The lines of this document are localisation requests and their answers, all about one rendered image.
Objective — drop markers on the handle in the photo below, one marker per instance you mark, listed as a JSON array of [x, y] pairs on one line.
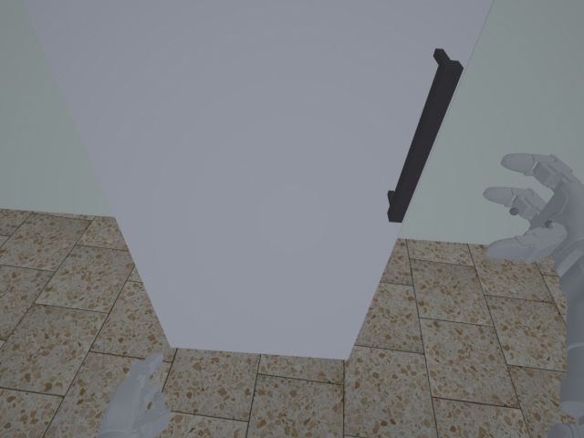
[[441, 92]]

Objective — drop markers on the right robot hand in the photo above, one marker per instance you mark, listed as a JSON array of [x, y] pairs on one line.
[[565, 209]]

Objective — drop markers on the fridge door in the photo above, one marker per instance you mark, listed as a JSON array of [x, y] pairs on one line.
[[247, 147]]

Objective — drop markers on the right robot forearm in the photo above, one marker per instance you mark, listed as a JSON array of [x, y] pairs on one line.
[[570, 269]]

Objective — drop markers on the left robot hand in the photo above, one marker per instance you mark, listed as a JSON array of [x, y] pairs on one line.
[[125, 410]]

